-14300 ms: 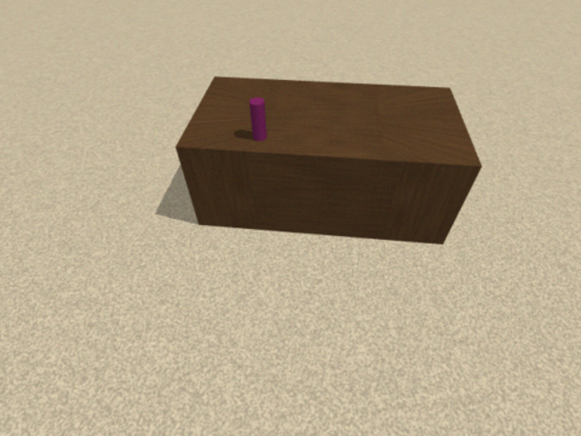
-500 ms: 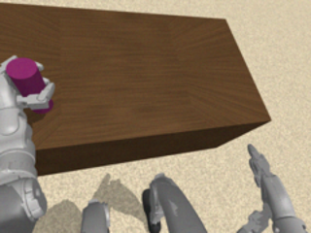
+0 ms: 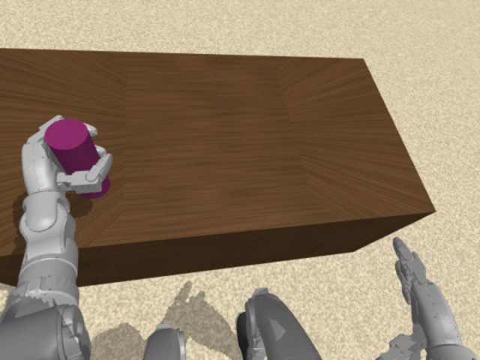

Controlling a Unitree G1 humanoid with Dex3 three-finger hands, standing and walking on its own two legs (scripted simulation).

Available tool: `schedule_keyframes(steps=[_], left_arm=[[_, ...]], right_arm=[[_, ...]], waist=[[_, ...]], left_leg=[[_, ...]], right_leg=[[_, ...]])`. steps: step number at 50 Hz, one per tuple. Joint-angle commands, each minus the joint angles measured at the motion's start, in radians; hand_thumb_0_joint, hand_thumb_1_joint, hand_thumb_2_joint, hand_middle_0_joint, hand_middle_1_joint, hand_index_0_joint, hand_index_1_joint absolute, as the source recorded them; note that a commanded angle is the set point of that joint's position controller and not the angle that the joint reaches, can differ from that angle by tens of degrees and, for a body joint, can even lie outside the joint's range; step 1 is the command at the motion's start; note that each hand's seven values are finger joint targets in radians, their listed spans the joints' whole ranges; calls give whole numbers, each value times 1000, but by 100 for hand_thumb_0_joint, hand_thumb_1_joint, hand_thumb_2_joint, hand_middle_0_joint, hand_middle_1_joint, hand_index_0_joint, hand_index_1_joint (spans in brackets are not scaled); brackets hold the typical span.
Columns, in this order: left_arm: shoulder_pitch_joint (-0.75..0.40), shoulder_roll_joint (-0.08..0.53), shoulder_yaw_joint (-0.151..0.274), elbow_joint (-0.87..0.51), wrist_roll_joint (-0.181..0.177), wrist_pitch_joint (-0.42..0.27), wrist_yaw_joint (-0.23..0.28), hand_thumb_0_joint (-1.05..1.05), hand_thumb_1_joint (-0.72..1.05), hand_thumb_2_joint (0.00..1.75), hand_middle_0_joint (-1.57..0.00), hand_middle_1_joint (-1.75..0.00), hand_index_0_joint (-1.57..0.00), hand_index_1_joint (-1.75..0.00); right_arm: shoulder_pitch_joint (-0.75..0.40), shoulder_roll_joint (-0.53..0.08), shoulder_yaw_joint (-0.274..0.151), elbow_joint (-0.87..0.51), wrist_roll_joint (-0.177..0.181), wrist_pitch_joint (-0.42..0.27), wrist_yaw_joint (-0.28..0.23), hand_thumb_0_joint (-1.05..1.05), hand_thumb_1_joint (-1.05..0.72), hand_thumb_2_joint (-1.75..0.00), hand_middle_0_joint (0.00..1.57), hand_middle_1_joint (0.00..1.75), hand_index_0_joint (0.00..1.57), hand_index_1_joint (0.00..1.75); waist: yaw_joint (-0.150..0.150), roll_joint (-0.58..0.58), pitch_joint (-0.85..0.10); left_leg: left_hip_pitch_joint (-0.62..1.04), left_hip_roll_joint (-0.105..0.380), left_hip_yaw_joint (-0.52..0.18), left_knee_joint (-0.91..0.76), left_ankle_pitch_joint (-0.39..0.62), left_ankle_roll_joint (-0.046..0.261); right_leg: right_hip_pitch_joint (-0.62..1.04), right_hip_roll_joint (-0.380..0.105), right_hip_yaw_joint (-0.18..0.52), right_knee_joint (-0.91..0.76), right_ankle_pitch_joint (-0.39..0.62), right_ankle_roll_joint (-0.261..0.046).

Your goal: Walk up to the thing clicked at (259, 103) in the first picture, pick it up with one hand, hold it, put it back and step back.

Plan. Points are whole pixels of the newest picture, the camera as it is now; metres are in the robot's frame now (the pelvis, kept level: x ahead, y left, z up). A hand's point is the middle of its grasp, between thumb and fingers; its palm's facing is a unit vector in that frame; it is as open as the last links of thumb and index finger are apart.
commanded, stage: lift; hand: left
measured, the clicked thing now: (82, 163) +0.47 +0.19 -0.01
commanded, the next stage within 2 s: hold in 1.00 s
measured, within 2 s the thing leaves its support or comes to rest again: neither
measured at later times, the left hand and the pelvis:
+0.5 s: hand (74, 178) +0.39 +0.17 +0.08, palm faces +0.11 -0.99 +0.00, open 7.5 cm; pelvis +0.01 +0.00 +0.05, yaw +0 degrees
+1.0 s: hand (61, 180) +0.37 +0.18 +0.11, palm faces +0.12 -0.99 +0.00, open 7.6 cm; pelvis +0.02 +0.00 +0.06, yaw +0 degrees
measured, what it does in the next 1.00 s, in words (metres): rises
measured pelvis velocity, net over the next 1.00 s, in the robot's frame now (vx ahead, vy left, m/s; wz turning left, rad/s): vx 0.02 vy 0.00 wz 0.01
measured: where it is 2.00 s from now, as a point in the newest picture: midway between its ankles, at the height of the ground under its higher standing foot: outside the picture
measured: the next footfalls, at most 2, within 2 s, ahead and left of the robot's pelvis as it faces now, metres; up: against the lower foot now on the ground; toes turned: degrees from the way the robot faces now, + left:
none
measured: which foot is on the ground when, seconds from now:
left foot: down 0.00-1.00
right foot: down 0.00-1.00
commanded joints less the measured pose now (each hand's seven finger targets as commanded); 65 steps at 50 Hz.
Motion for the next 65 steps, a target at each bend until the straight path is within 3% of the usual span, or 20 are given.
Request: schedule_keyframes(steps=[1, 2, 3, 7, 9, 12, 14, 15, 27, 29, 31, 34, 38, 51, 53, 56, 57, 59, 64, 65], left_arm=[[-305, 174, -7, -310, -27, -66, -11, 0, 45, 136, -139, -148, -140, -148], [-301, 71, -83, -319, -36, -56, -22, 0, 46, 135, -139, -148, -140, -148], [-293, 151, -20, -359, -41, -50, -12, 0, 46, 136, -139, -148, -140, -148], [-173, 62, -62, -364, -54, -9, 0, 0, 48, 140, -141, -151, -142, -151], [-154, 113, -21, -411, -60, 0, 14, 0, 47, 141, -141, -151, -142, -152], [-154, 35, -87, -473, -66, 6, 9, 0, 47, 142, -142, -152, -143, -153], [-151, -27, -145, -495, -70, 12, 2, 0, 47, 142, -143, -152, -144, -153], [-144, 32, -97, -515, -75, 12, 2, 0, 46, 142, -143, -152, -144, -153], [-16, -8, -134, -667, -74, 52, 39, 0, 43, 140, -140, -150, -142, -151], [14, -29, -147, -668, -84, 61, 41, 0, 44, 141, -143, -153, -144, -153], [52, -26, -145, -649, -84, 71, 41, 0, 41, 143, -144, -155, -146, -156], [54, -50, -168, -690, -89, 76, 38, 0, 40, 142, -144, -154, -146, -155], [82, -38, -159, -700, -90, 91, 38, 0, 41, 139, -143, -151, -144, -152], [136, -74, -196, -789, -100, 122, 40, 0, 42, 138, -142, -151, -144, -151], [175, -70, -193, -772, -99, 130, 37, 0, 45, 137, -143, -150, -144, -151], [154, -61, -178, -822, -109, 132, 38, 0, 45, 131, -143, -149, -145, -149], [185, -93, -207, -816, -104, 137, 38, 0, 45, 131, -143, -149, -145, -148], [195, -79, -182, -825, -111, 141, 46, 0, 45, 133, -143, -150, -145, -150], [218, -101, -213, -844, -105, 155, 51, 0, 45, 133, -143, -150, -145, -150], [192, -87, -204, -871, -103, 150, 51, 0, 45, 133, -143, -150, -145, -150]], right_arm=[[44, -156, -103, -147, 3, -49, -23, 0, 55, -5, 5, 5, 5, 5], [42, -139, -94, -138, 3, -47, -22, 0, 55, -5, 5, 5, 5, 5], [49, -161, -112, -135, 8, -45, -28, 0, 55, -5, 5, 5, 5, 5], [37, -147, -110, -115, 17, -36, -35, 0, 56, -5, 5, 5, 5, 5], [47, -147, -107, -88, 24, -30, -41, 0, 57, -5, 5, 5, 5, 5], [31, -142, -114, -71, 27, -29, -46, 0, 57, -5, 5, 5, 5, 5], [21, -104, -74, -107, 33, -36, -47, 0, 57, -5, 5, 5, 5, 5], [35, -116, -83, -113, 35, -36, -53, 0, 57, -5, 5, 5, 5, 5], [3, -108, -94, -16, 33, -27, -62, 0, 57, -5, 5, 5, 5, 5], [22, -70, -57, 4, 38, -25, -62, 0, 57, -5, 5, 5, 5, 5], [2, -106, -94, -5, 41, -24, -72, 0, 56, -5, 5, 5, 5, 5], [11, -69, -56, 37, 42, -21, -71, 0, 57, -5, 5, 5, 5, 5], [9, -99, -83, 59, 47, -17, -75, 0, 56, -5, 5, 5, 5, 5], [-18, -70, -50, 134, 52, -11, -73, 0, 57, -4, 5, 5, 5, 5], [-33, -104, -79, 144, 51, -8, -73, 0, 56, -5, 5, 5, 5, 5], [-36, -92, -75, 131, 54, -9, -72, 0, 55, -5, 5, 5, 5, 5], [-43, -65, -46, 128, 55, -9, -69, 0, 55, -5, 5, 5, 5, 5], [-31, -97, -78, 149, 57, -10, -75, 0, 55, -5, 5, 5, 5, 5], [-31, -87, -72, 166, 57, -10, -78, 0, 55, -5, 5, 5, 5, 5], [-38, -60, -45, 179, 56, -11, -77, 0, 55, -5, 5, 5, 5, 5]], waist=[[60, 238, -550], [46, 216, -528], [65, 209, -527], [80, 108, -450], [98, 100, -384], [93, 78, -326], [94, 36, -329], [102, 37, -359], [164, 81, -310], [168, 48, -283], [158, 23, -301], [173, 32, -255], [172, 40, -255], [195, 72, -236], [198, 62, -232], [197, 54, -251], [201, 44, -235], [197, 28, -214], [192, 20, -201], [204, 54, -196]], left_leg=[[326, -18, -11, -230, 542, -41], [329, -17, -11, -235, 527, -37], [339, -17, -9, -247, 520, -36], [290, -23, 3, -294, 432, -20], [286, -25, 10, -324, 380, -17], [319, -19, 4, -364, 330, -15], [338, -23, 11, -377, 318, -6], [350, -27, 19, -379, 329, -7], [420, -29, 24, -450, 342, -15], [404, -30, 25, -459, 321, -8], [424, -29, 30, -461, 335, -3], [422, -32, 30, -478, 322, -5], [463, -28, 32, -488, 383, -9], [521, -15, 16, -527, 479, -30], [527, -12, 10, -532, 497, -32], [528, -17, 18, -536, 467, -27], [526, -21, 22, -541, 449, -22], [529, -19, 19, -550, 423, -19], [533, -26, 31, -548, 437, -14], [529, -28, 34, -546, 439, -16]], right_leg=[[462, 35, 7, -92, 331, -54], [465, 35, 9, -106, 328, -52], [477, 36, 8, -114, 321, -51], [561, 30, 16, -166, 291, -40], [558, 29, 19, -191, 242, -38], [534, 29, 18, -222, 193, -35], [568, 27, 20, -247, 195, -27], [601, 23, 25, -254, 205, -25], [667, 11, 29, -308, 206, -32], [687, 9, 30, -321, 194, -27], [705, 8, 33, -329, 214, -24], [699, 8, 32, -343, 200, -25], [707, 11, 27, -343, 248, -28], [729, 12, 15, -349, 292, -38], [729, 14, 9, -350, 299, -39], [766, 11, 14, -365, 289, -36], [768, 12, 15, -373, 280, -34], [760, 13, 13, -381, 261, -31], [777, 8, 17, -392, 286, -28], [770, 7, 19, -394, 284, -28]])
